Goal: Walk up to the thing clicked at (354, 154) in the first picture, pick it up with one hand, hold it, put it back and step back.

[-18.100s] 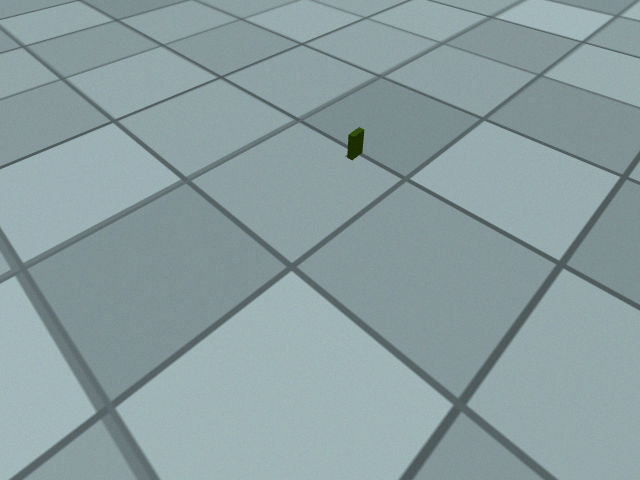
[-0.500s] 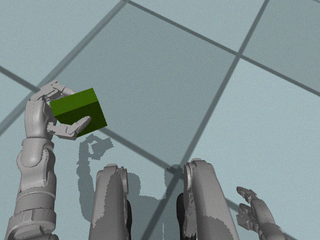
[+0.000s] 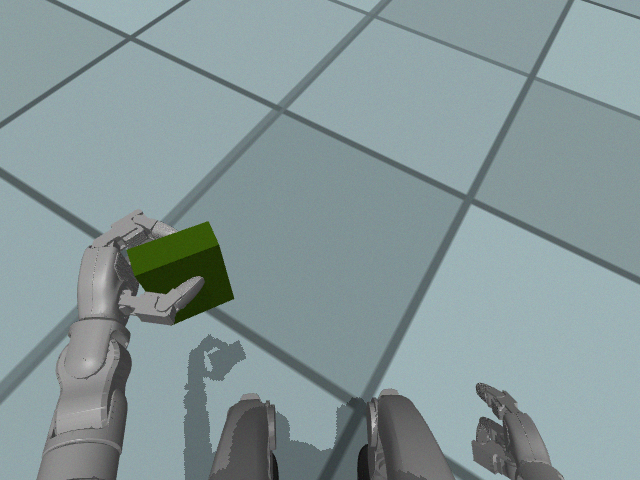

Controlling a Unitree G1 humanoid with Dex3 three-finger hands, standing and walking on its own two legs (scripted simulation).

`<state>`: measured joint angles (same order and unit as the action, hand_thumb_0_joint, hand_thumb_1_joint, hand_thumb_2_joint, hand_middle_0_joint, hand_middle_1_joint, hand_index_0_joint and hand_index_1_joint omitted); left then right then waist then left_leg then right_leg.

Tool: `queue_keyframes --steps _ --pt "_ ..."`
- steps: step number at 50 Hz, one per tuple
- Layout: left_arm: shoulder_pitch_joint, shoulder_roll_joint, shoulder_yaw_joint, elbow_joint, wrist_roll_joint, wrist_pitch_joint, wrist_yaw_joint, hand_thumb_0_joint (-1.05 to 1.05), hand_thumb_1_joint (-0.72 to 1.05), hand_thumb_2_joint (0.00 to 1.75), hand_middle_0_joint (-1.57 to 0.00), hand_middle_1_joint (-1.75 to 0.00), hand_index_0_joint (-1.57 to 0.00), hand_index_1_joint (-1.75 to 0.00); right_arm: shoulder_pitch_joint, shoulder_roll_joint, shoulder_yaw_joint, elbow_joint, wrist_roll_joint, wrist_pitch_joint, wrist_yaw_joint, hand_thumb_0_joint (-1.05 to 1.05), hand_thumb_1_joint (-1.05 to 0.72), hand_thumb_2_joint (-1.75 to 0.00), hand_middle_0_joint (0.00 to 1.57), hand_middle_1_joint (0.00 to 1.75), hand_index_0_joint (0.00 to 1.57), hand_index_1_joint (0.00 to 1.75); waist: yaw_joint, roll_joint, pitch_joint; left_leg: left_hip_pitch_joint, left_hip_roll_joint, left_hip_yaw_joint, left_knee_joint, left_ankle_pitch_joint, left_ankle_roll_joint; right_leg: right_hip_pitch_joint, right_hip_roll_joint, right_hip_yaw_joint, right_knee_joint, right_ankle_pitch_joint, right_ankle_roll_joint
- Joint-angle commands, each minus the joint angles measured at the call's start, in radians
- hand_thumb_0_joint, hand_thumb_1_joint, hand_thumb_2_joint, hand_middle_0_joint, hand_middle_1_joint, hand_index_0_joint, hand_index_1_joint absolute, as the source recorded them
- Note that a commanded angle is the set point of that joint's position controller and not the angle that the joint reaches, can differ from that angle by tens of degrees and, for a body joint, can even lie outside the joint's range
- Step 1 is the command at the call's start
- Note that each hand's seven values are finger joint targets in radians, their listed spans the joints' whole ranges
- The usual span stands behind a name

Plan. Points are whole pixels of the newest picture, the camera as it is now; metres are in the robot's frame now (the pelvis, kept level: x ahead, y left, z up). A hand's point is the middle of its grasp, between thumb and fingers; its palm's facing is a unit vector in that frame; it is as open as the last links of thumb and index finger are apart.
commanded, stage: lift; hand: left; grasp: from the side
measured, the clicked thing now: (188, 277) +0.37 +0.17 +0.01
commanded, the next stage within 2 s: hold in 0.98 s
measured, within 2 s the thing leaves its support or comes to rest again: neither
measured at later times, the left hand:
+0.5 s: hand (142, 231) +0.37 +0.18 +0.12, palm faces +0.02 -1.00 -0.02, open 8.2 cm
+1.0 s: hand (141, 205) +0.37 +0.17 +0.15, palm faces -0.01 -1.00 +0.00, open 8.2 cm
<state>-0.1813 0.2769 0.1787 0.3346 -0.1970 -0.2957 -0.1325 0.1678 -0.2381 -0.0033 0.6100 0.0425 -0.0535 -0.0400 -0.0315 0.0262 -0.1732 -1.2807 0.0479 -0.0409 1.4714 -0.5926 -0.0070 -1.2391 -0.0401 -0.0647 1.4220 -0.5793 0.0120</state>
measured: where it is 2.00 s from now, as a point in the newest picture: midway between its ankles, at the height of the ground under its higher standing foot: outside the picture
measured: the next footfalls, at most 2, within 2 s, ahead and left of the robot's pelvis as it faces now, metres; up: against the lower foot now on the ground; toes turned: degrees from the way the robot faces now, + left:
none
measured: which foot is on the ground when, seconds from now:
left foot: down 0.00-1.00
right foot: down 0.00-1.00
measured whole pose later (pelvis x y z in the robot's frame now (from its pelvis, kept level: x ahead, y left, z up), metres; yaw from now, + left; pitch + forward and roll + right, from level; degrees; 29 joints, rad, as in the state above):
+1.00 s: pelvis +0.04 +0.00 +0.11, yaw +0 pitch +10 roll -1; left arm -0.18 0.23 0.17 0.48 -0.21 -0.34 -0.21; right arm 0.24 -0.23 -0.01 0.67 0.01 -0.04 -0.05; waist -0.02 0.01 -0.06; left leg -0.66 0.05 0.00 0.94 -0.44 -0.01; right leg -0.64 -0.03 -0.05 0.90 -0.43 0.02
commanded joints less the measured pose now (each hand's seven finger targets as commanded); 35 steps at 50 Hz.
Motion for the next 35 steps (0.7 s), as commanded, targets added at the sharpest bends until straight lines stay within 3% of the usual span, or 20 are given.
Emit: queue_keyframes --steps 1,5,6,8,10,11,13,16,23,25,26,28,30,33,35 --pt "-0.197 0.122 0.042 -0.189 -0.013 -0.081 -0.013 0.00 0.32 1.21 -1.21 -1.35 -1.24 -1.34 0.043 -0.143 -0.055 -0.098 0.002 -0.045 -0.009 0.00 -0.88 -0.89 0.20 0.30 0.20 0.30 -0.015 0.030 -0.354 0.370 -0.029 -0.010 -0.272 0.215 0.019 0.291 0.034 0.028 -0.265 0.245 -0.032" --pt "-0.215 0.142 0.059 -0.208 -0.012 -0.089 -0.018 0.00 0.33 1.21 -1.21 -1.35 -1.24 -1.33 0.051 -0.144 -0.057 -0.095 -0.003 -0.045 -0.009 0.00 -0.88 -0.89 0.20 0.30 0.20 0.30 0.002 0.047 -0.340 0.456 -0.027 -0.009 -0.341 0.245 0.014 0.343 0.035 0.024 -0.315 0.266 -0.033" --pt "-0.190 0.116 0.039 -0.154 -0.009 -0.086 -0.022 0.00 0.32 1.20 -1.21 -1.34 -1.24 -1.33 0.045 -0.147 -0.055 -0.094 -0.004 -0.046 -0.009 0.00 -0.88 -0.89 0.20 0.30 0.20 0.30 -0.005 0.048 -0.315 0.477 -0.022 -0.017 -0.363 0.235 0.011 0.335 0.037 0.021 -0.325 0.254 -0.034" --pt "-0.226 0.130 0.052 -0.207 -0.013 -0.097 -0.022 0.00 0.33 1.20 -1.21 -1.35 -1.24 -1.33 0.060 -0.145 -0.058 -0.089 -0.008 -0.047 -0.009 0.00 -0.88 -0.89 0.20 0.30 0.20 0.30 0.002 0.051 -0.335 0.520 -0.022 -0.018 -0.387 0.260 0.008 0.365 0.037 0.017 -0.345 0.271 -0.033" --pt "-0.204 0.098 0.031 -0.158 -0.021 -0.096 -0.029 0.00 0.34 1.22 -1.24 -1.36 -1.26 -1.35 0.060 -0.144 -0.052 -0.090 -0.009 -0.050 -0.010 0.00 -0.88 -0.89 0.20 0.30 0.20 0.30 -0.007 0.029 -0.294 0.520 -0.023 -0.016 -0.413 0.249 0.010 0.392 0.039 0.014 -0.372 0.270 -0.031" --pt "-0.242 0.113 0.036 -0.210 -0.025 -0.106 -0.030 0.00 0.33 1.22 -1.25 -1.37 -1.27 -1.36 0.052 -0.144 -0.051 -0.095 -0.010 -0.054 -0.009 0.00 -0.88 -0.89 0.20 0.30 0.20 0.30 -0.002 0.030 -0.291 0.532 -0.023 -0.016 -0.432 0.225 0.011 0.407 0.039 0.015 -0.389 0.253 -0.029" --pt "-0.238 0.130 0.050 -0.172 -0.014 -0.108 -0.028 0.00 0.32 1.22 -1.24 -1.37 -1.27 -1.36 0.056 -0.148 -0.054 -0.087 -0.012 -0.053 -0.012 0.00 -0.89 -0.89 0.20 0.30 0.20 0.30 0.009 0.042 -0.282 0.568 -0.020 -0.015 -0.458 0.239 0.007 0.417 0.039 0.014 -0.402 0.262 -0.030" --pt "-0.229 0.095 0.019 -0.171 -0.012 -0.108 -0.029 0.00 0.32 1.23 -1.24 -1.37 -1.26 -1.36 0.065 -0.142 -0.050 -0.089 -0.016 -0.048 -0.011 0.00 -0.88 -0.89 0.20 0.30 0.20 0.30 0.006 0.039 -0.280 0.625 -0.016 -0.021 -0.496 0.262 0.002 0.450 0.042 0.009 -0.430 0.278 -0.031" --pt "-0.248 0.115 0.045 -0.145 -0.012 -0.106 -0.030 0.00 0.29 1.24 -1.25 -1.39 -1.27 -1.38 0.072 -0.134 -0.051 -0.077 -0.021 -0.044 -0.014 0.00 -0.88 -0.89 0.20 0.30 0.20 0.30 0.009 0.012 -0.242 0.657 -0.022 0.006 -0.540 0.322 0.007 0.557 0.045 0.015 -0.501 0.335 -0.029" --pt "-0.236 0.083 0.026 -0.122 -0.019 -0.101 -0.034 0.00 0.31 1.25 -1.24 -1.40 -1.26 -1.39 0.085 -0.128 -0.048 -0.074 -0.023 -0.039 -0.017 0.00 -0.88 -0.89 0.20 0.30 0.20 0.30 -0.005 -0.006 -0.245 0.667 -0.025 0.014 -0.548 0.355 0.009 0.597 0.045 0.020 -0.522 0.374 -0.026" --pt "-0.258 0.102 0.043 -0.135 -0.022 -0.106 -0.036 0.00 0.32 1.25 -1.24 -1.40 -1.26 -1.38 0.075 -0.130 -0.050 -0.077 -0.022 -0.038 -0.017 0.00 -0.88 -0.89 0.20 0.30 0.20 0.30 0.003 -0.006 -0.230 0.658 -0.027 0.018 -0.559 0.338 0.011 0.616 0.042 0.023 -0.535 0.364 -0.025" --pt "-0.240 0.088 0.024 -0.095 -0.013 -0.101 -0.041 0.00 0.32 1.27 -1.24 -1.41 -1.26 -1.39 0.082 -0.130 -0.050 -0.070 -0.022 -0.037 -0.019 0.00 -0.88 -0.89 0.20 0.30 0.20 0.30 0.001 -0.015 -0.230 0.682 -0.025 0.024 -0.570 0.356 0.011 0.631 0.040 0.029 -0.551 0.383 -0.025" --pt "-0.260 0.106 0.043 -0.112 -0.014 -0.110 -0.047 0.00 0.32 1.26 -1.24 -1.40 -1.26 -1.39 0.074 -0.128 -0.052 -0.071 -0.025 -0.034 -0.020 0.00 -0.88 -0.89 0.20 0.30 0.20 0.30 0.004 -0.003 -0.216 0.682 -0.028 0.027 -0.588 0.335 0.012 0.649 0.040 0.030 -0.569 0.367 -0.025" --pt "-0.263 0.105 0.044 -0.122 -0.021 -0.117 -0.054 0.00 0.32 1.27 -1.23 -1.40 -1.25 -1.39 0.072 -0.129 -0.053 -0.066 -0.026 -0.034 -0.018 0.00 -0.88 -0.89 0.20 0.30 0.20 0.30 0.014 0.031 -0.212 0.729 -0.025 0.022 -0.611 0.359 0.003 0.653 0.044 0.020 -0.573 0.372 -0.030" --pt "-0.236 0.093 0.039 -0.085 -0.019 -0.110 -0.054 0.00 0.33 1.27 -1.24 -1.40 -1.26 -1.39 0.079 -0.128 -0.052 -0.062 -0.026 -0.030 -0.021 0.00 -0.88 -0.89 0.20 0.30 0.20 0.30 0.010 -0.012 -0.209 0.726 -0.026 0.028 -0.615 0.399 0.008 0.697 0.044 0.022 -0.586 0.420 -0.026"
